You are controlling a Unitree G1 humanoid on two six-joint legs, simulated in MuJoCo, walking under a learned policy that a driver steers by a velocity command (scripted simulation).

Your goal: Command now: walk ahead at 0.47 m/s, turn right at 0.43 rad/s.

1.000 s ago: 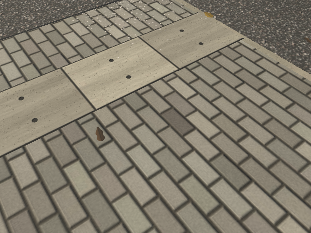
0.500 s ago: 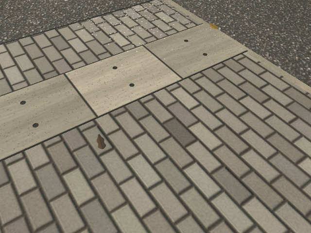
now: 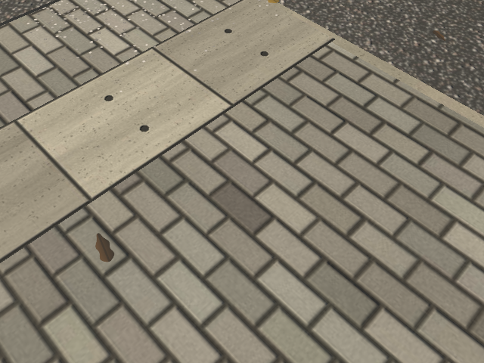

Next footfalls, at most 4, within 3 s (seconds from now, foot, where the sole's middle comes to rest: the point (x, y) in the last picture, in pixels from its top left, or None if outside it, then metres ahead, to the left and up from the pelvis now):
0.04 right None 0.18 -0.05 -0.76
0.58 left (226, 328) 0.53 0.04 -0.76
1.12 right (309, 251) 0.76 -0.22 -0.76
1.68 left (265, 175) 1.06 -0.10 -0.76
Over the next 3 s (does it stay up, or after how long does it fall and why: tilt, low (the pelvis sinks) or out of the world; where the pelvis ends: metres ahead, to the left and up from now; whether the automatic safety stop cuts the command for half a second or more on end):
stays up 1.63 -0.13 0.03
